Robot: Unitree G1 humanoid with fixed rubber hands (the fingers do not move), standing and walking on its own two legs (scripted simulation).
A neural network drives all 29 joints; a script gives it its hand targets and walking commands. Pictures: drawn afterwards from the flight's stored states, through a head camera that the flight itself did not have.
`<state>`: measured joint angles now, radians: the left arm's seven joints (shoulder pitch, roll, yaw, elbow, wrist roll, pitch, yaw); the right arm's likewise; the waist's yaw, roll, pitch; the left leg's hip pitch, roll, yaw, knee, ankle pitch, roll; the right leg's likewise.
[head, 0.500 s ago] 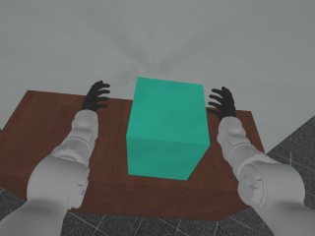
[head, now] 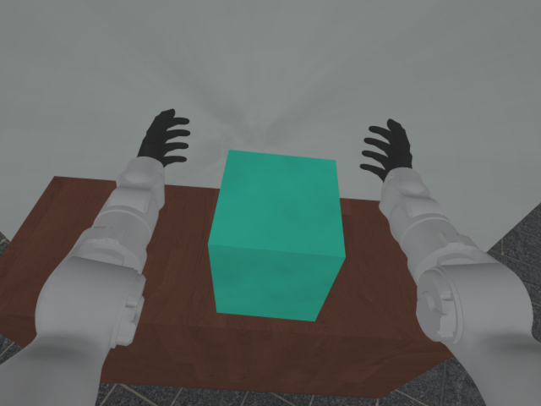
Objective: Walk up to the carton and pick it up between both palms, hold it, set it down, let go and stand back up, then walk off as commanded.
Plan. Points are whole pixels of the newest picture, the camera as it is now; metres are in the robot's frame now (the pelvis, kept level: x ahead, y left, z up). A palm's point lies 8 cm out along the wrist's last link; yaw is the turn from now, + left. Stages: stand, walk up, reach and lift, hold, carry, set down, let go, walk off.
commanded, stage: set down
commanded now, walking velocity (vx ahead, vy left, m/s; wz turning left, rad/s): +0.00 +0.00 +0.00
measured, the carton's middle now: (273, 239) +0.44 -0.01 -0.05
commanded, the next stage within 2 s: none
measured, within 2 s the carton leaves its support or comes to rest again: neither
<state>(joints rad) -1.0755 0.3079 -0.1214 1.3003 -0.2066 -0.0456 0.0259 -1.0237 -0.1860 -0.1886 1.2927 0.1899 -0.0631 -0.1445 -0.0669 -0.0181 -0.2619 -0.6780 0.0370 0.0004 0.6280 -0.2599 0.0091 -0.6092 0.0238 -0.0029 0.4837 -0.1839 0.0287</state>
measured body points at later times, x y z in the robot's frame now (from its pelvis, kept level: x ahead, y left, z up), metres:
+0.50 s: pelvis -0.03 -0.01 +0.01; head +0.01 +0.02 +0.46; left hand +0.44 +0.18 +0.11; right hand +0.41 -0.21 +0.12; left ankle +0.01 +0.10 -0.73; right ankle +0.02 -0.14 -0.73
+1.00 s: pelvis -0.01 -0.01 +0.01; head +0.03 +0.02 +0.46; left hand +0.40 +0.20 +0.06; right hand +0.34 -0.20 +0.05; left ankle +0.01 +0.10 -0.73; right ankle +0.02 -0.14 -0.73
